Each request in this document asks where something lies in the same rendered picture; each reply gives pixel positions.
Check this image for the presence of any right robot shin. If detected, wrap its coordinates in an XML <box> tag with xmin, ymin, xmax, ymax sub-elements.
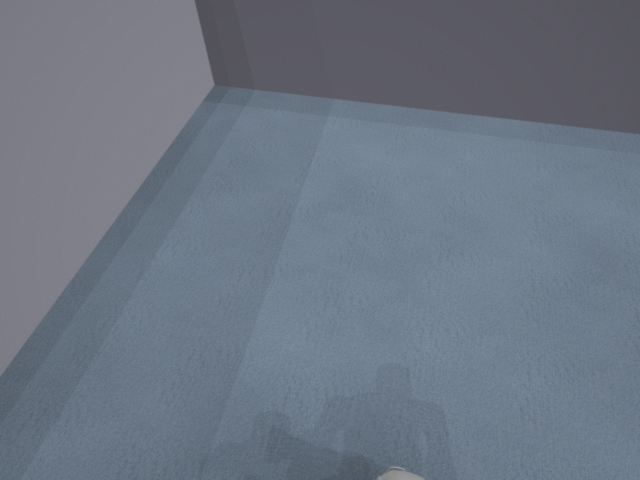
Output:
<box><xmin>383</xmin><ymin>467</ymin><xmax>406</xmax><ymax>475</ymax></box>

